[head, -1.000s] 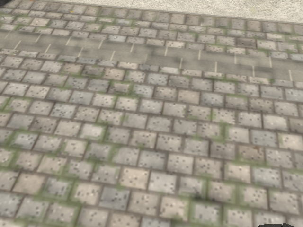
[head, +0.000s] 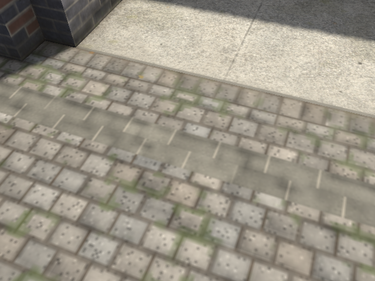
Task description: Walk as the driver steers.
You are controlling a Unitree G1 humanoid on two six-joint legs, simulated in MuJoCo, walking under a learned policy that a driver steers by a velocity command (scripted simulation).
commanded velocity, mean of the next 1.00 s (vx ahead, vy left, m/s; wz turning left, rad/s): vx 0.50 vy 0.00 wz -0.41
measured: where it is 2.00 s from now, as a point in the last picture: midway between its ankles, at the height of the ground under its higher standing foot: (243, 227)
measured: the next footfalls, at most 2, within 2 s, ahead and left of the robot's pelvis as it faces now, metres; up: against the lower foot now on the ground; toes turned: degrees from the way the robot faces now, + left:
left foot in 0.18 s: +0.27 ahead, +0.13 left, +0.00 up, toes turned +1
right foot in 0.74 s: +0.51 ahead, -0.11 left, +0.00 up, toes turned -24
